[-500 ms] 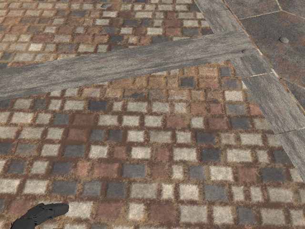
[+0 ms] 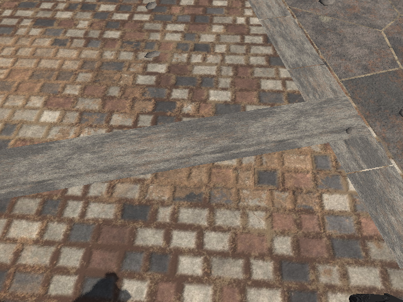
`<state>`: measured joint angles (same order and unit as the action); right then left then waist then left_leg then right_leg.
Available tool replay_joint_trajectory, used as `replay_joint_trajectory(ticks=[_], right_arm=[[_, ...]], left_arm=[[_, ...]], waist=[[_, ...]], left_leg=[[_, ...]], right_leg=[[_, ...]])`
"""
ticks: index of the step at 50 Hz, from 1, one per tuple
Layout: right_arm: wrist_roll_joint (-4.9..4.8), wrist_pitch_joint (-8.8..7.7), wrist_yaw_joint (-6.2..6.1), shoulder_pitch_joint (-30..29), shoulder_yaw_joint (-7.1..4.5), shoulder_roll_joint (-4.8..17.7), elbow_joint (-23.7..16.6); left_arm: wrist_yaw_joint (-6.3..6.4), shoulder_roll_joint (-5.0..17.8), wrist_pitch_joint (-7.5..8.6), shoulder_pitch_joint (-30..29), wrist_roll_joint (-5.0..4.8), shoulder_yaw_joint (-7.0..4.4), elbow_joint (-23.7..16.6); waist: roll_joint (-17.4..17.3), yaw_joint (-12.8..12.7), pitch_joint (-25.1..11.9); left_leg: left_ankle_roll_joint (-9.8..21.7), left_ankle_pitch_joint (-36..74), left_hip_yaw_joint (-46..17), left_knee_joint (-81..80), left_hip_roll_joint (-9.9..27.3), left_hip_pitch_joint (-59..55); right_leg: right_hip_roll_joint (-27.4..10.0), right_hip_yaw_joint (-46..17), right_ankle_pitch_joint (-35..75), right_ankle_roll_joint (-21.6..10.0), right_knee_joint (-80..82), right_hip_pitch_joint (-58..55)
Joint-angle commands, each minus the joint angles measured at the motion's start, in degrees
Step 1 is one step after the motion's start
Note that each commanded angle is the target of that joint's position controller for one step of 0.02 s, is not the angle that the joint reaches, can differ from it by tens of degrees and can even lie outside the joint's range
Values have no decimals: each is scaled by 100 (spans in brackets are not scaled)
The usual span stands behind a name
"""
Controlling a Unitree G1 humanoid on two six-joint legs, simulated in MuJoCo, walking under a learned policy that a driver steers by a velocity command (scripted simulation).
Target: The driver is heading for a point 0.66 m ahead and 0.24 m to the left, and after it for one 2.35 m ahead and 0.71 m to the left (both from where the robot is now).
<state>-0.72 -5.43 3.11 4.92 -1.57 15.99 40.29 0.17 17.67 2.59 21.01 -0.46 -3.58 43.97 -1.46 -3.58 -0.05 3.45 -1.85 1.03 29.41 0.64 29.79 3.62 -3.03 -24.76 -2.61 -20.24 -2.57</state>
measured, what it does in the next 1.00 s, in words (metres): walks ahead, turning left: left foot, then right foot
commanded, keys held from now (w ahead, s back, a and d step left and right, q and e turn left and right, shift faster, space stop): w+q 0.90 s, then q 0.10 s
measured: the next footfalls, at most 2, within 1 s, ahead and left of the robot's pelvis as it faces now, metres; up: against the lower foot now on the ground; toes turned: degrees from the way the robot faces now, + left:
left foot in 0.02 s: +0.18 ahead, +0.10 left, +0.00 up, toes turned +1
right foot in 0.50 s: +0.48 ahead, -0.06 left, +0.00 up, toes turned +21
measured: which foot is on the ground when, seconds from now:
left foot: up 0.00-0.00, down 0.02-0.52, up 0.54-0.98, down 1.00-1.00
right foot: down 0.00-0.04, up 0.06-0.48, down 0.50-1.00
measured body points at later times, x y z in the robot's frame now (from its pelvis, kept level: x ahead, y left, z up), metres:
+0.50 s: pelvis +0.29 +0.02 +0.00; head +0.32 +0.03 +0.45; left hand +0.47 +0.31 -0.06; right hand +0.38 -0.27 -0.11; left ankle +0.14 +0.10 -0.72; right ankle +0.44 -0.07 -0.73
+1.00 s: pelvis +0.53 +0.13 -0.01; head +0.56 +0.16 +0.44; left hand +0.37 +0.39 -0.13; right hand +0.85 +0.07 -0.07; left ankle +0.59 +0.28 -0.73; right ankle +0.44 -0.07 -0.72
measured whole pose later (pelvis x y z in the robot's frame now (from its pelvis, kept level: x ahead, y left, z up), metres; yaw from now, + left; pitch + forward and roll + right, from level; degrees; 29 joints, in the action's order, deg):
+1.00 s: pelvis +0.53 +0.13 -0.01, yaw +34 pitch +2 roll -2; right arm -0.6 -1.5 3.3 4.0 -3.1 16.7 33.2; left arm 0.8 17.9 3.0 19.3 -1.5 -4.4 48.0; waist -2.0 -4.7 2.8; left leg 4.8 -2.9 1.8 32.6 1.5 30.6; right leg -2.9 13.0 -26.1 2.8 -24.3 -3.6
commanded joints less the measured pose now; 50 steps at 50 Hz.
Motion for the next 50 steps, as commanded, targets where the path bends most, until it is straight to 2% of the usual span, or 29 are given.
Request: replay_joint_trajectory(ticks=[1, 2, 3, 4, 5, 6, 7, 9, 11, 16, 19, 21, 23, 24, 25, 26, 27, 28, 29, 30, 32, 34, 37, 41, 45, 46, 48, 49, 50], right_arm=[[27, -52, -48, 1409, -438, 1194, -66], [50, -25, -53, 1881, -580, 1727, -28], [-81, 1, -35, 2021, -470, 1280, 28], [-75, 33, -74, 1707, -395, 1058, -51], [-12, 68, -102, 1406, -377, 995, -155], [24, 98, -112, 1169, -344, 908, -203], [71, 95, -132, 1028, -295, 798, -266], [58, 101, -168, 916, -300, 801, -317], [30, 91, -232, 986, -337, 908, -274], [-63, 186, -371, 1399, -397, 1037, -75], [-104, 265, -409, 1708, -407, 1035, 38], [-103, 316, -432, 1755, -410, 1004, 52], [-83, 355, -441, 1632, -432, 1005, 18], [-71, 360, -429, 1532, -399, 897, -31], [-17, 334, -398, 1445, -300, 629, -139], [-24, 282, -401, 2009, -178, 236, -258], [-116, 238, -396, 2324, -157, 421, -339], [-157, 255, -392, 1949, -290, 930, -250], [-104, 292, -383, 1437, -332, 1023, -330], [-50, 311, -370, 1193, -340, 940, -405], [-72, 369, -318, 1171, -349, 732, -453], [-81, 424, -292, 1133, -305, 513, -510], [-38, 430, -268, 843, -270, 425, -634], [-51, 343, -129, 212, -210, 319, -752], [-78, 332, 1, -395, -199, 319, -1023], [-55, 335, 28, -427, -227, 375, -1080], [34, 348, 47, -5, -360, 614, -1053], [44, 349, 29, 749, -495, 837, -870], [42, 381, -67, 1548, -663, 1159, -687]], left_arm=[[116, 771, -2, -135, 107, -153, -398], [72, 324, 113, 491, 134, -11, -563], [13, 451, 249, 275, 119, 9, -536], [-71, 738, 355, -244, -71, -56, -685], [-88, 719, 424, -649, -94, -32, -777], [-76, 691, 453, -855, 16, -46, -833], [-50, 686, 432, -808, 105, -81, -836], [-24, 571, 354, -627, 152, -74, -818], [19, 463, 288, -740, 166, -43, -848], [-11, 199, 342, -1819, 118, 60, -1056], [-88, 282, 412, -2265, 34, 35, -1156], [-126, 408, 458, -2301, 10, -23, -1171], [-128, 542, 505, -1987, -8, -100, -1099], [-95, 660, 527, -1507, 13, -177, -979], [-47, 890, 549, -754, 109, -263, -895], [-1, 1362, 498, -8, 201, -384, -803], [-55, 1249, 416, 223, 59, -385, -623], [-40, 748, 386, -85, 16, -260, -720], [-18, 550, 341, -346, 45, -194, -742], [-23, 447, 318, -582, 75, -144, -706], [-22, 316, 336, -822, 117, -96, -628], [-37, 373, 390, -842, 80, -131, -525], [-31, 590, 412, -802, 91, -208, -352], [-3, 756, 345, -727, 55, -235, -183], [4, 966, 237, -400, -52, -292, 36], [16, 1014, 187, -446, -75, -307, 52], [87, 1187, 91, -507, -126, -357, 31], [123, 1197, 52, -578, -155, -356, 0], [136, 1050, 76, -536, -143, -295, -44]], waist=[[227, 928, -1195], [-1145, 710, -1874], [-1214, 868, -2033], [-793, 914, -1233], [-229, 853, -705], [93, 689, -272], [31, 499, -178], [-240, 316, -170], [-239, 303, -114], [-297, 682, -5], [-336, 827, 8], [-410, 770, -7], [-591, 545, -58], [-577, 271, -290], [-337, -102, -975], [852, -93, -1870], [2050, 11, -2062], [1211, -102, -1200], [747, -125, -584], [548, -8, -173], [783, 224, 127], [790, 283, 163], [582, 274, 179], [462, 50, 274], [455, -111, 446], [468, -49, 488], [697, 266, 103], [663, 685, -302], [436, 1110, -736]], left_leg=[[619, 272, -610, 88, 293, -2596], [1641, -631, -3369, -286, 1568, -4661], [1729, -1581, -4661, -1083, 1784, -5155], [1472, -2013, -4032, -1210, 1702, -4591], [1322, -1755, -3423, -1289, 1487, -3798], [1254, -1211, -2972, -1409, 1290, -3050], [1202, -671, -2670, -1526, 1101, -2588], [1267, 12, -2371, -1667, 916, -2135], [1294, 462, -2035, -1734, 797, -1824], [911, 316, -1620, -1583, 402, -1489], [843, 22, -1987, -1318, 523, -1781], [766, -116, -2352, -1025, 645, -2155], [656, 99, -2595, -669, 702, -2295], [514, 378, -2494, -244, 502, -2183], [327, 199, -2181, 907, 229, -1695], [-73, -1568, -1370, 2796, -546, -46], [-201, -3293, -1091, 3957, -453, 1224], [-255, -2845, -1185, 4405, -93, 1594], [-292, -2364, -961, 4431, 94, 1572], [-320, -2043, -874, 4215, 243, 1437], [-334, -1703, -793, 3874, 491, 1055], [-390, -1500, -680, 3675, 562, 1018], [-483, -881, -671, 3032, 629, 1230], [-395, 280, -351, 1671, 535, 922], [-182, 148, -58, 899, 415, 838], [-101, -92, 51, 735, 322, 750], [102, -599, 425, 591, -132, -49], [261, -343, 500, 269, -379, -1007], [487, 527, 248, -89, -395, -2422]], right_leg=[[-1141, 98, 5019, -299, -2511, 857], [-133, 359, 1983, 227, -4768, 3192], [56, -320, -579, 248, -5369, 4212], [-286, -480, -285, 182, -5596, 4733], [-513, -359, 122, 132, -5333, 4706], [-679, -269, 393, 151, -4830, 4580], [-820, -274, 613, 187, -4453, 4231], [-850, -188, 719, 348, -4043, 3907], [-805, -74, 1021, 523, -3563, 3879], [-470, -11, 2761, 687, -1620, 3345], [-300, -91, 2897, 642, -1055, 3133], [-264, -208, 2589, 543, -743, 3014], [-271, -185, 2175, 352, -551, 2549], [-316, -104, 2248, 177, -299, 1800], [-955, -592, 2176, -166, -502, 443], [-2244, -2446, 1727, -894, -508, -1665], [-2938, -4287, 385, -1362, 3, -2043], [-2693, -3730, -306, -1134, 214, -1318], [-2408, -2805, 43, -898, 297, -573], [-2147, -2193, 652, -809, 479, 95], [-1819, -1344, 1373, -712, 797, 837], [-1787, -848, 1865, -806, 1023, 1042], [-1854, -283, 2585, -899, 1151, 910], [-1673, 554, 2966, -688, 1134, 745], [-1876, 875, 3235, -542, 986, 170], [-1889, 996, 3926, -471, 737, 39], [-1820, 1212, 6156, -290, -279, -124], [-1676, 1331, 6551, -143, -1261, 66], [-1413, 1431, 5784, 131, -2576, 879]])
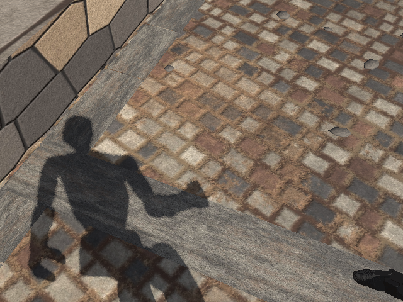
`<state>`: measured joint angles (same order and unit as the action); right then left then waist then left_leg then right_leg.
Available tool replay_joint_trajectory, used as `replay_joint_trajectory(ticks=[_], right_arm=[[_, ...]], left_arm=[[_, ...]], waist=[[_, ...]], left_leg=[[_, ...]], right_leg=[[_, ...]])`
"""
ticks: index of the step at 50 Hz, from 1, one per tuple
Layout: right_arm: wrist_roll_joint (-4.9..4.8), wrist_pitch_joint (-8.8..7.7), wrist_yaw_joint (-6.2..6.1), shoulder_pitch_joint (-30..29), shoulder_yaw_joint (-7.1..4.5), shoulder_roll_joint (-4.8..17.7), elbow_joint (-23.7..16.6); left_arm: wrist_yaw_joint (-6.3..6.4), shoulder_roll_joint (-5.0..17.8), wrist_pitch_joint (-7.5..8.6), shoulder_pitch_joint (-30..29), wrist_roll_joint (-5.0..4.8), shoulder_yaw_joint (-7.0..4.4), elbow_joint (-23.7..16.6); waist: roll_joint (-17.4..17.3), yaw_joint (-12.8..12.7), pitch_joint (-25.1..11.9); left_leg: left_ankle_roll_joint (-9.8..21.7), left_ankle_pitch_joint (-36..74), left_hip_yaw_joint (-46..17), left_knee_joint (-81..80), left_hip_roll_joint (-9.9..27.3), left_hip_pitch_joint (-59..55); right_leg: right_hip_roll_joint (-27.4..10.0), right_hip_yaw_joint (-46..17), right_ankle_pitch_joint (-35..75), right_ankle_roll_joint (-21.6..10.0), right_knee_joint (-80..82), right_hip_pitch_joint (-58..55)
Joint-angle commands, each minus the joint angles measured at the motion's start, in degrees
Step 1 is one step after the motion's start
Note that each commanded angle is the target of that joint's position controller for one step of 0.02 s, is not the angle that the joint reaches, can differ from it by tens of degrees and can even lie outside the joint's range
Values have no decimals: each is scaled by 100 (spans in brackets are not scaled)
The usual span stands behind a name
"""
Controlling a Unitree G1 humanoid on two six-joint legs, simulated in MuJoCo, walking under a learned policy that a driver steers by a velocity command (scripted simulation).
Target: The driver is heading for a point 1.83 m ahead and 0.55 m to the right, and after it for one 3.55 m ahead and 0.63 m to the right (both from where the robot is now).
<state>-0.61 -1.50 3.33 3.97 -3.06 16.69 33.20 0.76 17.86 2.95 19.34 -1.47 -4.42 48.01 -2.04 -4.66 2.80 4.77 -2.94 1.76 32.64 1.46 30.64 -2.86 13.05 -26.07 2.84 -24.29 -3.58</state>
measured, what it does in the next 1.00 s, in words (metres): walks ahead, turning right: right foot, then left foot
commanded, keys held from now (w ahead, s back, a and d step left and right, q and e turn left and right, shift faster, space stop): q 0.10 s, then e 0.90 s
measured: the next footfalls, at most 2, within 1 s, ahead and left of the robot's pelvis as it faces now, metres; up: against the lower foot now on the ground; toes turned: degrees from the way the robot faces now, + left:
right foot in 0.50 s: +0.20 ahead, -0.13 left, +0.00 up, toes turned -2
left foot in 0.92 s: +0.25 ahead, +0.10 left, +0.00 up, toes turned -21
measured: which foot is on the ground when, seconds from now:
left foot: down 0.00-0.50, up 0.52-0.90, down 0.92-1.00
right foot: down 0.00-0.00, up 0.02-0.48, down 0.50-0.92, up 0.94-1.00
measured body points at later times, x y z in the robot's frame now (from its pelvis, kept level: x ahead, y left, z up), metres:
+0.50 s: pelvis +0.15 -0.01 +0.01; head +0.16 -0.03 +0.46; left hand +0.26 +0.27 -0.09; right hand +0.31 -0.27 -0.10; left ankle +0.14 +0.09 -0.72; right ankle +0.16 -0.13 -0.72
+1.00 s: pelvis +0.17 +0.01 +0.02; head +0.21 +0.01 +0.47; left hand +0.41 +0.24 -0.08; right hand +0.23 -0.31 -0.07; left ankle +0.21 +0.12 -0.72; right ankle +0.13 -0.12 -0.68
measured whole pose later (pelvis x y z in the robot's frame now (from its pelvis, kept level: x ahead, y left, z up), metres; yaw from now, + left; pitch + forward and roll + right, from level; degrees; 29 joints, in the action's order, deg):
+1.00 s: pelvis +0.17 +0.01 +0.02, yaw -18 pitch +2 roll +0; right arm 1.5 -0.3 -0.8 8.6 -4.4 16.0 42.9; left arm 2.0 19.4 -2.6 8.6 -0.9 -4.9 38.5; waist 2.5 -0.6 1.6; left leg 1.2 -13.8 -2.0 27.5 -1.6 15.5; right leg 5.7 -10.3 -28.2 1.5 -51.1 25.5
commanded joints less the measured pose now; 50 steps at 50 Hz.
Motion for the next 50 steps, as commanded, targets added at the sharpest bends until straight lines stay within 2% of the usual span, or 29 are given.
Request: replay_joint_trajectory(ticks=[1, 2, 3, 4, 5, 6, 7, 8, 10, 13, 16, 19, 21, 24, 25, 26, 27, 28, 29, 31, 36, 42, 44, 45, 46, 47, 48, 49, 50], right_arm=[[5, 52, -248, 1859, -570, 1615, 67], [125, -19, -195, 1604, -541, 1832, -299], [101, -24, -146, 1511, -455, 1377, -351], [38, -48, -141, 1238, -386, 1172, -299], [-34, -45, -169, 1005, -361, 1037, -264], [-26, -25, -209, 746, -301, 872, -277], [64, -14, -227, 594, -246, 780, -290], [129, -40, -230, 514, -220, 723, -231], [164, -113, -248, 459, -154, 600, -44], [210, -126, -295, 313, -94, 477, 208], [305, -98, -313, 316, -103, 568, 429], [209, 16, -354, 399, -186, 793, 606], [112, 120, -417, 453, -215, 821, 669], [-29, 238, -520, 451, -235, 782, 730], [-5, 222, -547, 576, -231, 682, 733], [175, 155, -546, 616, -193, 473, 544], [244, 139, -569, -52, -176, 457, 390], [174, 138, -545, -125, -200, 491, 363], [77, 167, -532, -4, -222, 474, 443], [64, 225, -572, 70, -271, 554, 525], [4, 182, -550, -15, -217, 350, 515], [-23, 96, -432, 106, -256, 507, 549], [-24, 28, -386, 402, -296, 538, 637], [-5, 6, -383, 570, -335, 600, 707], [81, 13, -417, 717, -417, 928, 696], [212, 71, -446, 552, -499, 1407, 645], [345, 40, -427, 499, -443, 1168, 560], [309, 13, -442, 224, -342, 854, 470], [222, 18, -465, -24, -303, 691, 447]], left_arm=[[24, 291, 88, -34, 350, 14, -633], [-58, 383, 192, 419, 287, 118, -780], [-91, 953, 218, -198, 115, -27, -736], [-72, 903, 216, -603, 37, -1, -898], [11, 785, 183, -643, 118, 12, -812], [57, 808, 107, -561, 150, 0, -762], [54, 816, 15, -406, 124, -8, -678], [61, 717, -51, -239, 126, 10, -589], [91, 475, -119, -98, 149, 74, -481], [86, 247, -165, -325, 154, 158, -445], [55, 407, -222, -699, 91, 119, -506], [38, 633, -283, -1000, 82, 25, -715], [1, 597, -313, -1019, 93, 4, -800], [-88, 474, -296, -734, 108, -8, -765], [-81, 739, -283, -669, 147, -81, -786], [-27, 1322, -284, -641, 146, -226, -851], [-24, 1203, -284, -250, 185, -225, -823], [-18, 1058, -219, -15, 260, -175, -792], [2, 1017, -169, -257, 231, -189, -827], [61, 905, -192, -749, 61, -177, -967], [172, 970, -399, -771, 62, -238, -1069], [145, 1033, -519, -1015, 46, -279, -1217], [154, 988, -555, -1222, -14, -264, -1280], [170, 903, -567, -1252, -32, -238, -1308], [169, 669, -564, -1063, 36, -169, -1323], [152, 408, -518, -819, 61, -101, -1441], [146, 881, -455, -734, 136, -241, -1376], [131, 1188, -464, -667, 71, -362, -1244], [141, 1138, -518, -605, 59, -388, -1128]], waist=[[-1063, 846, -1566], [-1454, 633, -2939], [-340, 1035, -2891], [-196, 914, -2036], [278, 701, -1450], [196, 513, -1201], [59, 353, -1131], [-18, 266, -1157], [-113, 183, -1229], [-281, 243, -1176], [-351, 432, -918], [-399, 565, -575], [-376, 583, -489], [-236, 370, -519], [202, 425, -593], [1467, 716, -726], [1840, 132, -720], [1400, 38, -988], [1040, 195, -999], [753, 381, -911], [989, 371, -1040], [1275, 341, -920], [1268, 534, -872], [1172, 610, -843], [548, 522, -961], [-1131, 206, -755], [-1126, 338, -739], [-671, 255, -594], [-507, 170, -464]], left_leg=[[812, 3210, -1664, 23, 933, -4243], [2147, 3057, -4468, -510, 2221, -5392], [1836, 2919, -3707, -693, 1869, -5058], [1583, 2831, -2884, -737, 1560, -4307], [1315, 2633, -2431, -838, 1237, -3500], [1228, 2695, -2124, -961, 1163, -2840], [1188, 2821, -1893, -1126, 1094, -2267], [1205, 3069, -1717, -1209, 1078, -1925], [1179, 3389, -1246, -1310, 989, -1624], [937, 2796, -679, -1441, 789, -1445], [892, 1577, -680, -1673, 925, -1444], [943, 883, -944, -1592, 1228, -1818], [939, 807, -1092, -1390, 1404, -2138], [537, 941, -861, -754, 1221, -2300], [173, 511, -515, -154, 836, -2106], [-360, -664, 232, 946, -17, -1144], [-671, -2981, 78, 1948, -669, 51], [-693, -3534, -447, 2899, -564, 416], [-704, -3235, -621, 3253, -415, 565], [-798, -2591, -701, 3010, -229, 628], [-1016, -1936, -577, 1721, -394, -25], [-937, -1712, -631, 405, -496, -915], [-811, -1114, -560, -620, -497, -1434], [-706, -527, -559, -1206, -361, -1895], [-389, -264, -1280, -1396, 525, -2550], [452, 911, -2705, -1555, 1687, -2791], [1127, 1076, -3255, -1643, 2300, -2418], [1061, 850, -2691, -1610, 2023, -2193], [777, 497, -2099, -1541, 1601, -2116]], right_leg=[[-156, -231, 530, -90, -4155, 2813], [649, -1394, -1577, 91, -5830, 4085], [242, -1988, -1040, 22, -5896, 4237], [83, -1833, -568, -36, -5536, 4443], [-122, -1770, -212, 11, -5119, 4394], [-271, -1746, 12, 54, -4804, 4116], [-319, -1710, 132, 69, -4689, 3660], [-299, -1633, 243, 120, -4539, 3367], [-303, -1583, 551, 203, -3973, 3035], [-368, -1579, 1355, 204, -2706, 2552], [-327, -1595, 1740, 142, -2030, 2354], [-225, -1514, 1014, 27, -1885, 2762], [-169, -1419, 624, -69, -1743, 2921], [27, -1233, 1655, -346, -468, 2337], [-218, -1742, 3019, -558, -112, 1955], [-1127, -3099, 4703, -1179, -49, 1291], [-1751, -4093, 5455, -2060, 257, 752], [-1763, -4108, 5304, -2209, 324, 487], [-1505, -3727, 5136, -1972, 203, 432], [-1167, -3278, 4859, -1586, 159, 570], [-797, -3166, 4597, -1487, 117, 763], [-681, -3807, 3661, -1441, 106, 1255], [-497, -3960, 3223, -1249, -66, 1401], [-298, -3913, 2651, -1046, -218, 1651], [57, -3560, 1431, -752, -904, 2244], [1058, -2485, -661, -388, -1961, 3421], [761, -2355, -1194, -132, -3358, 3641], [584, -2352, -809, -61, -3992, 3606], [514, -2245, -437, 27, -4232, 3640]])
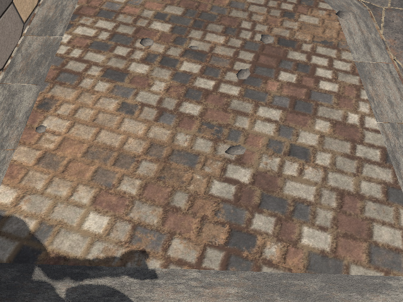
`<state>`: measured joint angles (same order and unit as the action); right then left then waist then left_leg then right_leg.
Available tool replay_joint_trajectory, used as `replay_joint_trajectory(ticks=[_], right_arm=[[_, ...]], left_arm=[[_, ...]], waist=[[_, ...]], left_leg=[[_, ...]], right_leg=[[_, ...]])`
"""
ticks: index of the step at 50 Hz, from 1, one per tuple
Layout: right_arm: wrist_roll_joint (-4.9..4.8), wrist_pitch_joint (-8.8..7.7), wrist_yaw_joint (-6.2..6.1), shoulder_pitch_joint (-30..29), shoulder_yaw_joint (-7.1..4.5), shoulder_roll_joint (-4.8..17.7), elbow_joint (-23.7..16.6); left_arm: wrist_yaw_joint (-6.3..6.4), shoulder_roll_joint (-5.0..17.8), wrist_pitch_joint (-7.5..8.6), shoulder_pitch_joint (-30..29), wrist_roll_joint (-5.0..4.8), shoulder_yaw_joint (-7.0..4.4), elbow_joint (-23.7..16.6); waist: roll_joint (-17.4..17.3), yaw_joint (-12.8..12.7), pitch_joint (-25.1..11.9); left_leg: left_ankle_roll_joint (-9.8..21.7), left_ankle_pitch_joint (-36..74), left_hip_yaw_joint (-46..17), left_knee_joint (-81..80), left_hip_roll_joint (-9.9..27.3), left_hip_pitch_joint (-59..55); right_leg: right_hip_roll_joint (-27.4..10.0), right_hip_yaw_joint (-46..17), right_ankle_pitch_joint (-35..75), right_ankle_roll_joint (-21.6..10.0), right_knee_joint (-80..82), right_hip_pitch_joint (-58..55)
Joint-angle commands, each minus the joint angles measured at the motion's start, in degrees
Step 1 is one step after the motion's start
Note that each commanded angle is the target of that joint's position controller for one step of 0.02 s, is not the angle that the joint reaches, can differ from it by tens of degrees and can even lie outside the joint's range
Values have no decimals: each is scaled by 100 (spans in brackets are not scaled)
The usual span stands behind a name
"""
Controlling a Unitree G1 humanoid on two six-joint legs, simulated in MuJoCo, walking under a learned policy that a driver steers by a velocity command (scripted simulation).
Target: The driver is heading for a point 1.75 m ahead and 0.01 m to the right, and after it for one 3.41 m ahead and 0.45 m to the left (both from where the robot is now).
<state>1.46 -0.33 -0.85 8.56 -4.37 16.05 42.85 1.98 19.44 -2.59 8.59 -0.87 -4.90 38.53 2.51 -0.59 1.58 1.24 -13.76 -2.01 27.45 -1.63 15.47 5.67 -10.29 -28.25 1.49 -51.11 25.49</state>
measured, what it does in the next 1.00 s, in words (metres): walks ahead, turning right: right foot, then left foot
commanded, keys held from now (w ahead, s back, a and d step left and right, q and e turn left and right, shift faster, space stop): e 0.32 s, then no key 0.20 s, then w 0.48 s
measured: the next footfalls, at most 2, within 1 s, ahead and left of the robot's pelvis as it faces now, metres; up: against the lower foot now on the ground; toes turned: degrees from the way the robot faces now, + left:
right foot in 0.34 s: +0.01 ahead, -0.15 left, +0.00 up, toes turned -14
left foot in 0.86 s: +0.14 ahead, +0.05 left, +0.00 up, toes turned -16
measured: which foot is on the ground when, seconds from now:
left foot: down 0.00-0.34, up 0.36-0.84, down 0.86-1.00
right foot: up 0.00-0.32, down 0.34-0.86, up 0.88-1.00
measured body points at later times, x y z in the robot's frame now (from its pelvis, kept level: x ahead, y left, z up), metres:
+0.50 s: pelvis -0.01 -0.05 +0.00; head +0.02 -0.09 +0.45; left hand +0.22 +0.17 -0.07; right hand +0.04 -0.37 -0.12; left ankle +0.00 +0.10 -0.66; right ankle -0.03 -0.14 -0.74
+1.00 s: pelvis +0.10 -0.04 +0.00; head +0.12 -0.02 +0.45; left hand +0.29 +0.20 -0.12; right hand +0.10 -0.33 -0.10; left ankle +0.10 +0.06 -0.74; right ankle +0.03 -0.16 -0.67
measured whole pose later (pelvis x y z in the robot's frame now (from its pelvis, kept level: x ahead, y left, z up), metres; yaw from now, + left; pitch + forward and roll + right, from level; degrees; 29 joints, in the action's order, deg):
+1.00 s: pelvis +0.10 -0.04 +0.00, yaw -17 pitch +1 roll +0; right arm -0.4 -5.0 1.1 16.9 -2.5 15.6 47.0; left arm -0.9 18.1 3.2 15.9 -1.1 -3.2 43.0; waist 2.7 0.7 -0.4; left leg 2.6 -15.8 1.5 24.4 -0.9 10.0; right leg -0.8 -1.1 -21.2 -2.1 -58.7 25.3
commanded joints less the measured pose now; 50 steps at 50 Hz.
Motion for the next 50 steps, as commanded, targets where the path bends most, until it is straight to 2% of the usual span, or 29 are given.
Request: replay_joint_trajectory(ticks=[1, 2, 4, 6, 8, 10, 13, 16, 17, 18, 19, 20, 21, 22, 23, 24, 26, 27, 29, 31, 38, 41, 42, 43, 44, 45, 46, 47, 50], right_arm=[[-83, -91, -78, -569, -134, 652, -534], [-112, -73, -113, -531, -108, 640, -513], [-76, -19, -178, -273, -114, 693, -446], [-55, 26, -218, 17, -153, 802, -383], [-74, 56, -204, 48, -205, 950, -373], [-101, 78, -153, -57, -256, 1094, -396], [-175, 87, -68, -96, -295, 1195, -377], [-340, 69, -31, -220, -300, 1189, -324], [-330, 45, -6, 99, -239, 982, -177], [-84, 32, 32, 231, -117, 619, -225], [19, 28, -14, -161, -60, 535, -547], [-71, 56, -59, -429, -155, 840, -527], [-185, 92, -65, -394, -185, 888, -486], [-191, 126, -99, -230, -203, 869, -332], [-139, 161, -127, -160, -220, 921, -266], [-120, 171, -120, -61, -218, 889, -208], [-162, 169, -98, 103, -187, 777, -140], [-171, 161, -78, 130, -158, 720, -125], [-195, 111, -21, -168, -99, 666, -193], [-239, 22, 27, -429, -89, 730, -286], [-285, -347, 188, -448, -8, 616, -219], [-283, -442, 232, -16, 12, 559, -31], [-281, -451, 218, 349, -18, 606, 120], [-302, -458, 177, 869, -59, 725, 257], [-254, -470, 119, 1415, -134, 1118, 328], [-204, -478, 165, 1745, -290, 1691, 394], [-202, -520, 178, 1543, -160, 1247, 313], [-199, -544, 174, 1287, -72, 986, 231], [-152, -524, 166, 928, 33, 779, 125]], left_arm=[[36, 860, -24, 491, 6, -323, -127], [19, 714, -55, 438, -5, -283, -154], [-21, 520, -46, 159, -63, -210, -338], [-52, 415, -23, -125, -67, -150, -515], [-106, 342, -19, -190, -34, -101, -609], [-161, 307, -26, -180, -19, -66, -666], [-229, 395, -74, -59, -28, -101, -696], [-298, 392, -120, 360, -24, -161, -603], [-252, 529, -114, 571, 2, -223, -532], [-159, 1082, -86, 762, 1, -358, -585], [-167, 1407, 18, 678, 175, -363, -739], [-213, 1042, 152, 750, 256, -267, -706], [-216, 861, 244, 502, 248, -181, -636], [-193, 739, 278, 181, 171, -153, -620], [-171, 597, 287, -48, 93, -84, -613], [-140, 511, 294, -120, 98, -24, -604], [-108, 373, 312, -161, 151, 40, -562], [-95, 340, 319, -52, 134, 47, -494], [-85, 489, 317, 262, 76, 1, -324], [-87, 634, 339, 380, 89, -30, -210], [-181, 770, 481, 533, -3, -67, 41], [-226, 709, 452, 416, -62, -40, 92], [-240, 577, 450, 416, -36, 6, 107], [-256, 320, 471, 343, 15, 92, 98], [-281, -114, 528, 131, 91, 220, -50], [-237, 52, 639, 45, 10, 175, -344], [-224, 523, 703, 82, -69, 46, -288], [-258, 591, 736, 172, -115, 12, -226], [-311, 384, 764, 59, 12, 21, -175]], waist=[[-972, -193, -258], [-1022, -124, -190], [-1124, 52, -184], [-1178, 262, -323], [-1199, 313, -463], [-1249, 306, -508], [-1302, 262, -506], [-1177, -43, -518], [-783, -77, -587], [662, 8, -713], [1529, -106, -765], [776, -390, -968], [665, -195, -743], [454, -40, -621], [491, 42, -521], [557, 115, -555], [524, 176, -663], [507, 136, -725], [624, -131, -502], [711, -252, -139], [403, -291, 102], [231, 43, -16], [171, 214, -140], [71, 452, -300], [-813, 639, -448], [-1944, 692, -435], [-1279, 646, -134], [-1146, 499, 117], [-840, 323, 299]], left_leg=[[980, 1398, -1351, -1002, 1672, -649], [982, 1591, -1096, -998, 1581, -649], [1054, 1796, -710, -1034, 1472, -871], [1173, 2059, -655, -1001, 1646, -1367], [1209, 2207, -510, -956, 1775, -1505], [1194, 2342, -277, -948, 1829, -1293], [1121, 2421, -71, -809, 1911, -1134], [723, 2075, 226, -206, 1852, -879], [355, 1497, 494, 347, 1613, -396], [-218, -371, 1038, 1823, 1036, 882], [-527, -2520, 726, 3058, 296, 2059], [-519, -2515, 83, 3847, 434, 2011], [-441, -2087, -36, 3977, 528, 1972], [-434, -1652, -76, 3827, 583, 1934], [-480, -1283, -73, 3717, 590, 1878], [-533, -974, -26, 3790, 528, 1593], [-606, -634, -10, 3544, 483, 1315], [-614, -488, 24, 3146, 513, 1300], [-566, -396, 121, 2436, 507, 1455], [-464, -474, 94, 1904, 517, 1645], [-104, -499, 251, 697, 462, 1083], [70, 138, 493, -47, 269, -70], [112, 184, 496, -161, 207, -697], [222, 72, 170, -225, 458, -1470], [599, -663, -1194, -775, 1416, -2209], [1423, -1764, -3238, -1539, 2414, -2577], [1566, -2382, -3416, -1656, 2457, -2416], [1379, -2331, -2949, -1673, 2197, -2303], [1079, -629, -1788, -1879, 1702, -1794]], right_leg=[[-369, 151, 97, 257, -1754, 857], [-391, 239, 292, 341, -1889, 926], [-468, 540, 537, 440, -1522, 1019], [-613, 640, 548, 511, -975, 1108], [-759, 764, 486, 507, -426, 831], [-817, 977, 483, 433, 110, 329], [-746, 1254, 613, 267, 826, -212], [-580, 1472, 1551, -125, 2286, -1082], [-533, 1233, 2247, -334, 2858, -1833], [-1665, -344, 4187, -749, 3076, -2868], [-2930, -1824, 5224, -1968, 3010, -2718], [-2814, -1546, 4792, -2184, 3138, -2446], [-2453, -989, 4318, -1880, 3162, -2187], [-2105, -636, 3766, -1562, 3183, -2070], [-1970, -445, 3838, -1414, 3186, -1961], [-1847, -265, 4109, -1389, 3200, -1776], [-1738, -66, 4190, -1408, 3222, -1780], [-1675, -58, 3419, -1394, 3341, -1904], [-1698, -414, 1200, -1415, 3762, -2050], [-1880, -864, 218, -1459, 4066, -2088], [-1950, -936, 135, -1505, 4119, -1881], [-1744, -659, 197, -1349, 3782, -1280], [-1589, -540, 238, -1239, 3516, -959], [-1374, -286, 337, -1038, 2973, -446], [-748, 473, 395, -618, 1382, 441], [-272, 960, -448, -352, -194, 1708], [-601, 561, -475, -347, -1033, 2223], [-800, 511, 92, -395, -1278, 2436], [-1156, 641, 1217, -316, -954, 2216]])
Keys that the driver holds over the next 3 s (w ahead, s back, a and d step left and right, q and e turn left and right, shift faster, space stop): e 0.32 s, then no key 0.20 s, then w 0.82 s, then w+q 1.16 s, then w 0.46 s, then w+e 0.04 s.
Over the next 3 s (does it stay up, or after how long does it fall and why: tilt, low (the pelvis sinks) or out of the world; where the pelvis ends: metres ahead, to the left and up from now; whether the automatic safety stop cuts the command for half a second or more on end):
stays up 1.15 -0.04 0.00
